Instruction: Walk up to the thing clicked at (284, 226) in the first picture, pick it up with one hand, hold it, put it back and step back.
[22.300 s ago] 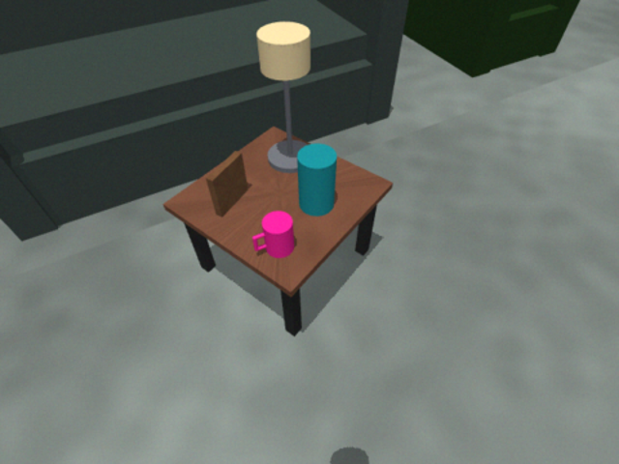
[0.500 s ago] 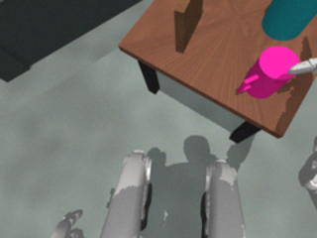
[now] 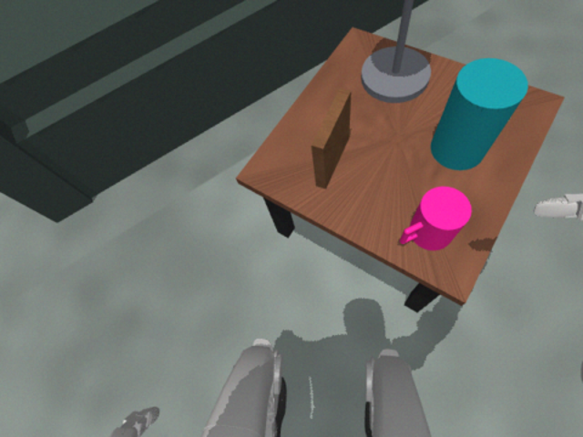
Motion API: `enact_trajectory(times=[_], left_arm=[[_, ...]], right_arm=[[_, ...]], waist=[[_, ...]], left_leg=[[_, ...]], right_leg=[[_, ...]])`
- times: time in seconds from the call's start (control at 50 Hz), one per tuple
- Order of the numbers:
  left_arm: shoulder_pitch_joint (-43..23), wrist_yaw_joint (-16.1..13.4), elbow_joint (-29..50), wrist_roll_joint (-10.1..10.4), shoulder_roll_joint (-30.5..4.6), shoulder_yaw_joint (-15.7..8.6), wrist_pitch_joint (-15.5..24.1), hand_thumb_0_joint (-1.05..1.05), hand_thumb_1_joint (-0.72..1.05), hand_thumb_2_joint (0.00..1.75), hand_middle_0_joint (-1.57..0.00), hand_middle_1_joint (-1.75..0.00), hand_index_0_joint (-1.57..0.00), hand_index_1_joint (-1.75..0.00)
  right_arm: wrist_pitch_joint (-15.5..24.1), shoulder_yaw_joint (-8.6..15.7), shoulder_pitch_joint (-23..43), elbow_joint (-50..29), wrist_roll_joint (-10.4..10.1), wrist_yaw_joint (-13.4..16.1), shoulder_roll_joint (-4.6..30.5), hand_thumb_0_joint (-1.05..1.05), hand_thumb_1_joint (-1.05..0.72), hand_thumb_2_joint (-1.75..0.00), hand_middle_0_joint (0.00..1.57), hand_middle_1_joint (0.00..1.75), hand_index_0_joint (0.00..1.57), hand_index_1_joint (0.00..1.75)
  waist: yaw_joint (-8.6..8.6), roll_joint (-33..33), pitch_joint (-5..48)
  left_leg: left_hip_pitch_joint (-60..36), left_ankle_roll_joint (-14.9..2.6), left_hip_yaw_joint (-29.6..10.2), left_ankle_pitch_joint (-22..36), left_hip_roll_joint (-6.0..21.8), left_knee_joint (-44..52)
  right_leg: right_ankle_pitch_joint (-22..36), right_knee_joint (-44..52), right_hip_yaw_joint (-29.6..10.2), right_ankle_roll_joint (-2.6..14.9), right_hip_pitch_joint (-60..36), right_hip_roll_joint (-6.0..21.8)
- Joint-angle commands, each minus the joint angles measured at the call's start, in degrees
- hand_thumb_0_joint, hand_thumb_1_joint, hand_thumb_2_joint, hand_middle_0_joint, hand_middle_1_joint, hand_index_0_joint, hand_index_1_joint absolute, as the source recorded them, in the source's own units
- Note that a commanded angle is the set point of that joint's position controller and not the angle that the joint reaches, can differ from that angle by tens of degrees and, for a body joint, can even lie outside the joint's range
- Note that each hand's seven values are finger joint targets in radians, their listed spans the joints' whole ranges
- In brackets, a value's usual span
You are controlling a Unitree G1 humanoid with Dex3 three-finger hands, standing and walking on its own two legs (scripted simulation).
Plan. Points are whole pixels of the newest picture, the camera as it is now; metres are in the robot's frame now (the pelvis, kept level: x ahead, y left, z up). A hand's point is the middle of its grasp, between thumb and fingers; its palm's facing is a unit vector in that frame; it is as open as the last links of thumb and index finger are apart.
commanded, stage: home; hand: right
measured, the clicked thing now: (429, 224) +0.47 -0.19 -0.21
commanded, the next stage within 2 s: none
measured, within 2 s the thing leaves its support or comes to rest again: neither
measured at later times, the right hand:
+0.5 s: hand (526, 324) +0.26 -0.22 +0.01, palm faces +0.19 +0.93 -0.32, open 17.6 cm
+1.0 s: hand (487, 378) +0.21 -0.17 +0.03, palm faces +0.18 +0.95 -0.27, open 17.5 cm
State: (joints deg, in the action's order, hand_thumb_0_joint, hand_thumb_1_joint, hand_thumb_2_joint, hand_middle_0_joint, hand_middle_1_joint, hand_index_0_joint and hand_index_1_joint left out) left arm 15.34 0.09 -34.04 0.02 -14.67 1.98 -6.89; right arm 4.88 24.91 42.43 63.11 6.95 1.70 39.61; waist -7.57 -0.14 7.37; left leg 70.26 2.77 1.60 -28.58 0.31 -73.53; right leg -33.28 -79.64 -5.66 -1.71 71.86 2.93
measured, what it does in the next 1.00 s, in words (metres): rises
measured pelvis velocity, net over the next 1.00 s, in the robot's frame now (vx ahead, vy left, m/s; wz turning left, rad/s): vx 0.05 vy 0.02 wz -0.06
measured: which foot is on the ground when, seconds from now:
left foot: down 0.00-1.00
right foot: down 0.00-1.00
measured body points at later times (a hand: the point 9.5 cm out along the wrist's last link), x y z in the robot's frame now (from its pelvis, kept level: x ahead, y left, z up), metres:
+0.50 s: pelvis +0.04 +0.00 +0.09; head +0.07 +0.00 +0.54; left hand +0.17 +0.24 -0.01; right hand +0.25 -0.27 +0.04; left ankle +0.05 +0.15 -0.60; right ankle +0.03 -0.13 -0.60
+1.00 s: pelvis +0.05 +0.02 +0.09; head +0.07 +0.02 +0.54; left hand +0.23 +0.25 +0.02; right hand +0.20 -0.22 +0.05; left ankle +0.05 +0.15 -0.60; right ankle +0.03 -0.13 -0.60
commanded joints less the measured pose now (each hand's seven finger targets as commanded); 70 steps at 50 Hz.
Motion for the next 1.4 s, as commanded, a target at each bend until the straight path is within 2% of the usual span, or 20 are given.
enact_trajectory(times=[0.0,0.06,0.08,0.1,0.14,0.2,0.24,0.28,0.34,0.38,0.4,0.5,0.58,0.74,0.82,0.88,0.9,1.1,1.28,1.38], left_arm=[[9.35,-0.77,3.79,0.78,-10.55,-4.65,0.4,0.0,0.9,0.9,-0.2,-0.29,-0.2,-0.3],[8.14,-1.11,5.5,1.92,-10.4,-4.75,0.54,0.0,0.9,0.9,-0.2,-0.29,-0.2,-0.3],[7.55,-1.43,6.16,2.19,-10.22,-4.9,0.64,0.0,0.9,0.9,-0.2,-0.29,-0.2,-0.3],[7.46,-1.77,5.86,2.49,-10.23,-4.81,0.77,0.0,0.9,0.9,-0.2,-0.29,-0.2,-0.3],[6.28,-2.65,6.88,2.97,-10.05,-4.8,1.25,0.0,0.9,0.9,-0.2,-0.29,-0.2,-0.3],[4.95,-4.08,6.55,3.27,-8.42,-3.91,2.33,0.0,0.9,0.9,-0.2,-0.3,-0.2,-0.3],[4.47,-5.29,7.01,3.16,-7.73,-3.68,3.08,0.0,0.9,0.9,-0.2,-0.29,-0.2,-0.3],[3.29,-5.9,7.12,2.73,-6.94,-3.32,3.92,0.0,0.9,0.9,-0.2,-0.29,-0.2,-0.3],[1.49,-6.77,8.05,2.69,-5.95,-3.39,5.47,0.0,0.9,0.9,-0.2,-0.3,-0.2,-0.3],[-0.21,-6.73,8.67,2.68,-5.63,-3.26,6.23,0.0,0.9,0.9,-0.2,-0.3,-0.2,-0.3],[-0.72,-6.84,9.12,2.65,-5.23,-3.41,6.79,0.0,0.9,0.9,-0.2,-0.3,-0.2,-0.3],[-2.68,-7.22,9.74,2.72,-4.06,-3.66,8.35,0.0,0.9,0.9,-0.2,-0.3,-0.2,-0.3],[-5.22,-8.14,12.44,2.57,-4.26,-3.82,9.56,0.0,0.9,0.9,-0.2,-0.3,-0.2,-0.3],[-5.65,-9.93,12.53,1.57,-3.23,-2.95,12.09,0.0,0.9,0.9,-0.2,-0.3,-0.2,-0.3],[-4.79,-9.87,12.46,1.16,-2.98,-3.01,13.11,0.0,0.9,0.9,-0.2,-0.3,-0.2,-0.3],[-5.04,-9.79,12.91,0.98,-2.77,-2.88,13.64,0.0,0.9,0.9,-0.2,-0.3,-0.2,-0.3],[-5.3,-9.77,13.69,0.92,-3.73,-3.67,13.75,0.0,0.9,0.9,-0.2,-0.3,-0.2,-0.3],[-4.27,-9.47,13.36,1.04,-3.9,-3.91,14.25,0.0,0.9,0.9,-0.2,-0.3,-0.2,-0.3],[-4.5,-9.21,13.36,0.89,-4.15,-3.87,15.73,0.0,0.9,0.9,-0.2,-0.3,-0.2,-0.3],[-4.28,-9.25,12.87,0.65,-4.05,-3.99,16.17,0.0,0.9,0.9,-0.2,-0.3,-0.2,-0.3]], right_arm=[[0.4,-2.79,0.66,-7.24,-2.47,0.99,4.67,0.0,0.55,-0.06,0.05,0.05,0.05,0.05],[-1.38,-6.44,-5.8,-12.46,-4.29,1.47,-0.71,0.0,0.54,-0.06,0.05,0.06,0.05,0.06],[-1.49,-6.51,-5.84,-19.99,-4.89,1.96,0.03,0.0,0.53,-0.07,0.06,0.06,0.06,0.06],[-1.98,-7.34,-7.43,-20.21,-5.21,2.32,-1.03,0.0,0.53,-0.07,0.06,0.06,0.06,0.06],[-1.88,-5.89,-9.15,-32.43,-5.72,3.64,2.36,0.0,0.54,-0.06,0.06,0.06,0.06,0.06],[-2.79,-7.55,-19.34,-32.78,-6.78,5.58,-1.89,0.0,0.57,-0.04,0.05,0.05,0.05,0.05],[-2.42,-7.72,-20.32,-40.9,-7.32,6.86,-1.83,0.0,0.56,-0.05,0.05,0.05,0.05,0.05],[-3.33,-11.21,-26.14,-38.88,-7.73,6.97,-8.43,0.0,0.56,-0.05,0.05,0.05,0.05,0.05],[-3.82,-13.15,-31.94,-45.03,-8.25,7.34,-11.6,0.0,0.59,-0.03,0.05,0.05,0.05,0.05],[-4.77,-15.91,-36.16,-46.44,-8.68,7.17,-14.4,0.0,0.6,-0.03,0.05,0.04,0.05,0.04],[-5.32,-18.97,-40.63,-46.64,-8.91,6.96,-18.63,0.0,0.6,-0.03,0.05,0.05,0.05,0.05],[-8.3,-23.5,-54.74,-55.74,-9.19,6.74,-22.35,0.0,0.58,-0.04,0.05,0.05,0.05,0.05],[-9.71,-21.7,-58.27,-65.5,-8.81,6.97,-19.74,0.0,0.56,-0.05,0.05,0.05,0.05,0.05],[-11.31,-20.35,-59.57,-68.98,-8.25,6.76,-20.42,0.0,0.57,-0.04,0.05,0.05,0.05,0.05],[-12.23,-23.56,-62.68,-69.87,-7.99,6.74,-23.98,0.0,0.58,-0.04,0.05,0.05,0.05,0.05],[-13.32,-23.14,-66.81,-68.3,-7.59,6.97,-23.84,0.0,0.57,-0.04,0.05,0.05,0.05,0.05],[-13.44,-21.68,-66.85,-69.06,-7.48,7.2,-21.97,0.0,0.58,-0.04,0.05,0.05,0.05,0.05],[-14.75,-20.96,-66.34,-69.36,-7.31,7.17,-22.19,0.0,0.59,-0.03,0.05,0.05,0.05,0.05],[-15.8,-23.31,-66.03,-69.98,-7.23,7.29,-24.31,0.0,0.61,-0.02,0.05,0.04,0.05,0.04],[-15.79,-21.58,-65.82,-72.43,-6.95,7.42,-22.41,0.0,0.59,-0.03,0.05,0.05,0.05,0.05]], waist=[[0.87,-8.01,22.38],[0.75,-5.57,20.59],[2.09,-7.59,22.31],[1.52,-6.4,21.47],[4.51,-10.49,23.56],[4.63,-9.17,17.88],[5.38,-11.51,17.62],[4.81,-11.12,13.09],[5.56,-10.68,10.76],[5.47,-9.08,7.43],[5.08,-7.08,7.75],[5.57,-0.67,5.87],[5.68,1.93,4.99],[5.27,0.21,2.01],[5.9,-2.09,4.6],[6.75,-0.1,4.82],[6.76,0.11,5.02],[7.17,-0.55,5.81],[6.69,-1.37,1.79],[7.17,-2.11,3.44]], left_leg=[[-18.74,-4.13,2.44,17.61,-1.95,12.92],[-22.64,-4.02,2.94,17.74,-2.08,16.42],[-25.02,-4.17,2.9,17.77,-2.25,17.57],[-25.8,-4.1,3.12,17.65,-2.17,18.71],[-29.35,-4.26,2.87,16.63,-1.89,20.71],[-32.89,-4.23,2.93,15.96,-1.74,23.93],[-35.7,-4.3,2.46,17.0,-1.4,25.55],[-35.36,-4.39,2.58,15.57,-1.47,26.87],[-37.69,-4.29,2.55,14.71,-1.2,28.87],[-38.7,-4.15,2.67,13.45,-1.15,29.86],[-39.54,-3.97,2.92,14.57,-1.24,30.24],[-43.28,-3.05,3.3,17.86,-1.45,31.75],[-44.06,-2.01,2.2,17.13,-0.72,33.41],[-42.77,-1.67,-0.03,12.76,0.61,34.54],[-43.4,-2.17,0.92,16.18,0.16,32.44],[-44.53,-1.94,1.59,19.04,0.14,31.99],[-44.8,-1.79,1.77,19.78,0.17,32.07],[-44.78,-2.0,1.93,22.28,-0.36,29.88],[-41.65,-2.38,2.64,12.83,-1.24,30.55],[-42.19,-2.48,2.53,12.91,-1.22,30.31]], right_leg=[[23.88,17.08,2.47,1.56,-26.3,-0.49],[23.71,21.58,1.63,1.47,-30.21,-0.07],[23.59,23.36,1.79,1.42,-32.25,-0.12],[23.49,24.43,1.78,1.3,-33.86,-0.15],[22.12,28.0,1.68,0.8,-38.31,-0.12],[20.54,31.38,2.14,0.84,-39.83,-0.17],[21.19,33.04,2.84,0.68,-42.05,-0.49],[19.86,34.68,3.15,0.51,-42.67,-0.52],[18.15,36.64,3.56,0.7,-43.67,-0.66],[16.18,37.81,3.48,0.66,-42.69,-0.59],[17.52,37.64,4.0,0.83,-43.68,-0.8],[21.56,36.72,5.71,1.67,-43.81,-1.54],[19.63,35.89,6.79,2.41,-43.71,-2.41],[15.05,35.15,7.32,2.47,-42.84,-3.43],[18.42,35.0,6.69,1.97,-44.11,-3.15],[21.32,34.32,6.65,1.92,-43.84,-3.25],[21.94,34.08,6.59,2.0,-43.56,-3.32],[25.7,33.29,6.28,1.5,-43.62,-2.59],[16.73,35.86,5.48,1.24,-40.83,-1.94],[17.14,35.31,5.6,1.18,-40.95,-2.03]])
